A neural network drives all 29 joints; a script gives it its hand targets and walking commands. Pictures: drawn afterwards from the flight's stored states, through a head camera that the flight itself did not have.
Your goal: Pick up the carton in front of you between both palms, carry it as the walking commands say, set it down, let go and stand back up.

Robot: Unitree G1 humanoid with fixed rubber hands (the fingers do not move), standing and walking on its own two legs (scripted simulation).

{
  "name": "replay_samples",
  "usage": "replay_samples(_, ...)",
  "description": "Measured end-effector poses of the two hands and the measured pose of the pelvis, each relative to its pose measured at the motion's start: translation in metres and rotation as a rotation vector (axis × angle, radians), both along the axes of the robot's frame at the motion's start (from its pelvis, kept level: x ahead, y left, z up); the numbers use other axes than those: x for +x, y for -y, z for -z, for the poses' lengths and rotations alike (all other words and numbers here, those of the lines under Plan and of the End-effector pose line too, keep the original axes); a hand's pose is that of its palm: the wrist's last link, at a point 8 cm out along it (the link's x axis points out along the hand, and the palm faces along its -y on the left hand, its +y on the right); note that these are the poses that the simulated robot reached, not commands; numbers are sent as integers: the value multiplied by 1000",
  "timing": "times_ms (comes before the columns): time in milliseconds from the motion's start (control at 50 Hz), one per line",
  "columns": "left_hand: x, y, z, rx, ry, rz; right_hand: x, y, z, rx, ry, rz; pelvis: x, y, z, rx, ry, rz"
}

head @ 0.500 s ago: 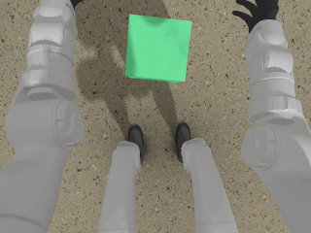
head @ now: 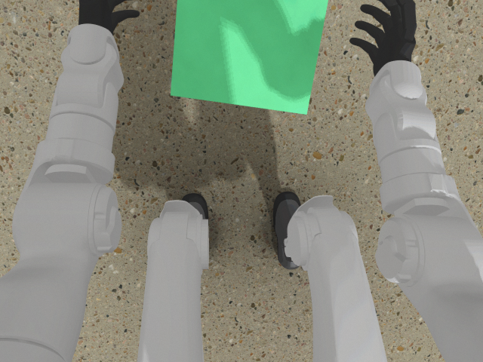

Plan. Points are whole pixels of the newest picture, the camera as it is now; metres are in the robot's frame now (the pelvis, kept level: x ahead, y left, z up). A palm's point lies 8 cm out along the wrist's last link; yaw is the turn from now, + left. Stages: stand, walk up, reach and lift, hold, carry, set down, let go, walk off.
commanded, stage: reach and lift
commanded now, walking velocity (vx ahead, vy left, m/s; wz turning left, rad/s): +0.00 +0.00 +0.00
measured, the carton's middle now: (242, 49) +0.52 +0.03 -0.37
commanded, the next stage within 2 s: none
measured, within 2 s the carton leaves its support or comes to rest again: leaves its support in 1.18 s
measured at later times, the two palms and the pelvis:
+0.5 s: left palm (140, 29) +0.53 +0.20 -0.31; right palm (354, 62) +0.50 -0.16 -0.30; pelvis -0.05 +0.00 -0.13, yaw +1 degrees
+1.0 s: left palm (153, 32) +0.52 +0.18 -0.30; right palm (335, 62) +0.50 -0.13 -0.30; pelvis -0.05 +0.00 -0.12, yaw +1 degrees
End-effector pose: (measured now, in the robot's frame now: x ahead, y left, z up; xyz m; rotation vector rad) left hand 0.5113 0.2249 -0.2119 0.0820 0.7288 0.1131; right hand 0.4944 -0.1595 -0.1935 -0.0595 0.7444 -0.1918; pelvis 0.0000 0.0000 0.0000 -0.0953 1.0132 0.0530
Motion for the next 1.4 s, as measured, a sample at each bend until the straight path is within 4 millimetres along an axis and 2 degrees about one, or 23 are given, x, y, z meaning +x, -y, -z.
replay_samples(80, 0, 7, 14, -14, 41, 21, -10, 3, 25, 5, 5, 19, -15, -2, 30, 1, 53, -2)
replay_samples(180, 14, 12, 30, 5, 39, 34, 6, 1, 47, 29, 35, 16, -39, -4, 70, 11, 148, 6)
replay_samples(240, 13, 17, 53, -11, 2, 35, 6, 0, 69, 22, 9, 4, -52, -4, 90, 22, 220, 3)
replay_samples(340, -7, 26, 102, -21, -91, 48, -9, 2, 110, 45, -49, 4, -61, -5, 110, 30, 357, 12)
replay_samples(400, -4, 27, 108, -21, -47, 47, -10, 2, 120, 31, -39, 1, -60, -5, 117, 34, 406, 11)
replay_samples(540, 22, 27, 89, -15, 26, 52, 16, -3, 107, 36, 21, -2, -52, -4, 128, 34, 425, 11)
replay_samples(600, 27, 27, 81, -19, 36, 48, 21, -7, 103, 42, 25, -7, -49, -3, 130, 36, 412, 10)
replay_samples(740, 12, 28, 88, -29, -1, 48, 5, -15, 107, 41, -10, -30, -45, -1, 126, 27, 369, 13)
replay_samples(820, 7, 38, 94, -43, -14, 70, 2, -24, 110, 59, -15, -36, -49, -2, 122, 27, 364, 15)
replay_samples(880, 8, 46, 95, -33, -12, 69, 3, -35, 111, 78, -6, -32, -51, -3, 119, 28, 361, 18)
replay_samples(1120, 8, 48, 92, -35, -44, 85, 13, -28, 108, 73, -25, -51, -50, -3, 127, 36, 385, 19)
replay_samples(1200, 4, 50, 89, -36, -35, 73, 17, -29, 97, 71, -15, -39, -46, -2, 129, 42, 369, 20)
replay_samples(1280, 3, 51, 66, -24, -22, 23, 16, -34, 73, 69, 5, 2, -44, 0, 123, 44, 358, 7)
replay_samples(1340, 0, 48, 36, -37, -19, 11, 11, -37, 47, 82, 9, 5, -42, 2, 112, 43, 332, 3)
replay_samples(1400, -7, 44, -2, -38, -19, -3, 5, -40, 12, 100, 12, 6, -40, 4, 96, 40, 294, -6)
